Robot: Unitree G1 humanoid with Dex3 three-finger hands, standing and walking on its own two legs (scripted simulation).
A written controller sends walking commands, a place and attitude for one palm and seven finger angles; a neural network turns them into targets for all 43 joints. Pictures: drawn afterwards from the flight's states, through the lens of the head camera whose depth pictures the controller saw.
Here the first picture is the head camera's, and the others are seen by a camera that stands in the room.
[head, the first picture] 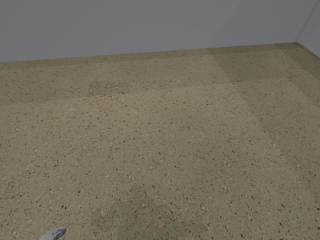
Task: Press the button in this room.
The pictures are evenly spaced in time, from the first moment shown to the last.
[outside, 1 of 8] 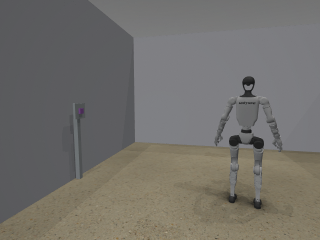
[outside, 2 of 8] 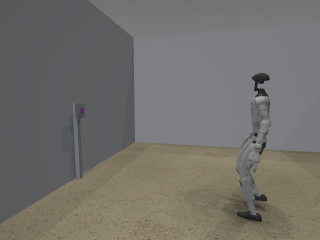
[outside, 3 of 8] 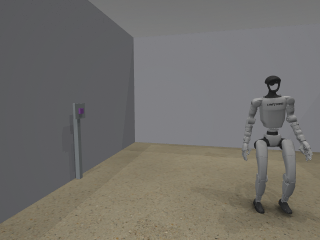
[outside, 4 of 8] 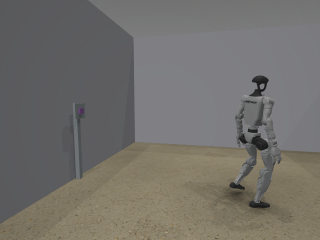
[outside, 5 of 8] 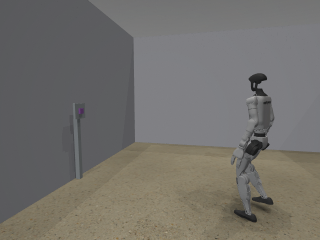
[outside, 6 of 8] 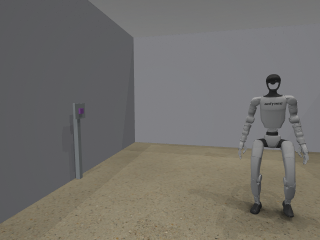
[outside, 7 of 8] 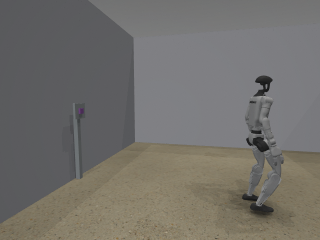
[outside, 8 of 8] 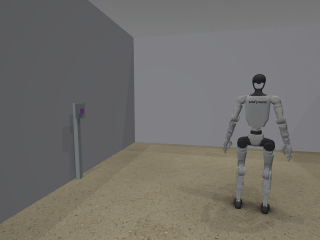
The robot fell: no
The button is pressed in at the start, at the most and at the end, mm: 0 0 0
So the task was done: no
